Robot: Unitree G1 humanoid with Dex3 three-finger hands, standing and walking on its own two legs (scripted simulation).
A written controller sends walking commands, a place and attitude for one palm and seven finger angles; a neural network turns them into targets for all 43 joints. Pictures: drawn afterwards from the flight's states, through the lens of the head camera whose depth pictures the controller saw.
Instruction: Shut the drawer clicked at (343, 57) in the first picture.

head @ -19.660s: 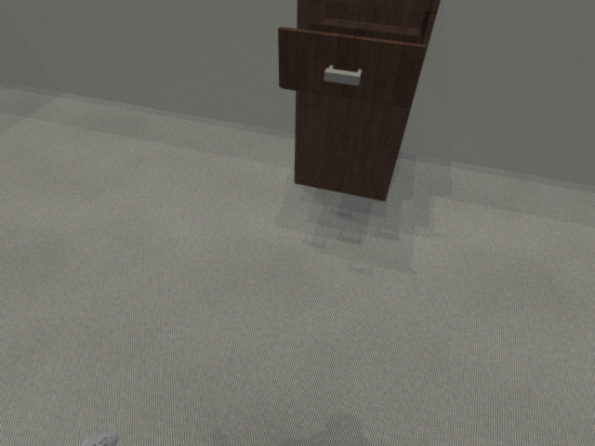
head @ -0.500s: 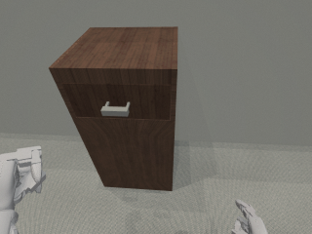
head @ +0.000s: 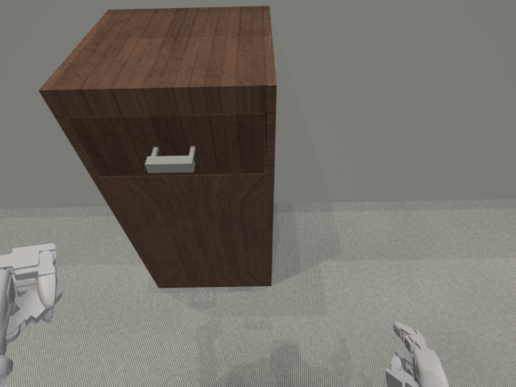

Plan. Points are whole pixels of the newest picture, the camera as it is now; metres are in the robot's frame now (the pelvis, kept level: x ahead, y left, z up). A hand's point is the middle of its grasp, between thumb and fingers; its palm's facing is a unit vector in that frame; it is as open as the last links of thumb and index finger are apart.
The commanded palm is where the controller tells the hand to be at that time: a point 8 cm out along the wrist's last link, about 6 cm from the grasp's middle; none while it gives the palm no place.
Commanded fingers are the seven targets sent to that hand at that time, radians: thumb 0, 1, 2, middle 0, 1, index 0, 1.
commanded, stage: step back with the hand held close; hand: left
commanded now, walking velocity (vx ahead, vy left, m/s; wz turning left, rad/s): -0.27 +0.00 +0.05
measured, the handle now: (172, 157) +0.58 +0.24 -0.01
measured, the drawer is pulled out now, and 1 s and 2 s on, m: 0.00 0.00 0.00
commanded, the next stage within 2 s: stop stepping back and stand still in 1.38 s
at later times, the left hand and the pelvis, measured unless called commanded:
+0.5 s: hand (14, 349) +0.13 +0.25 +0.15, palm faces +0.39 -0.79 -0.47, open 3.2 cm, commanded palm +0.07 +0.29 +0.17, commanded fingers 0.00 0.90 0.90 -1.40 -1.60 -1.40 -1.60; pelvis -0.06 +0.01 -0.01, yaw +1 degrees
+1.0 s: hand out of the picture +0.09 +0.25 +0.16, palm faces +0.40 -0.76 -0.52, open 3.2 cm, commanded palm +0.01 +0.29 +0.17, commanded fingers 0.00 0.90 0.90 -1.40 -1.60 -1.40 -1.60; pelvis -0.10 +0.00 -0.02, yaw +4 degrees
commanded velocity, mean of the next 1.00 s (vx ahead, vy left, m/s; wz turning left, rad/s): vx -0.34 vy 0.00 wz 0.02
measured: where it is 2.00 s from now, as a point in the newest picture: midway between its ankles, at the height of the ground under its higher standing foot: outside the picture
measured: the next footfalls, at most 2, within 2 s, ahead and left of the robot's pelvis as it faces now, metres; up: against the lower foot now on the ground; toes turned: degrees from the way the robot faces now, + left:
right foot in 1.06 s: -0.13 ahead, -0.13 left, +0.00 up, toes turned +8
right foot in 1.68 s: -0.24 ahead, -0.08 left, +0.00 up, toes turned -4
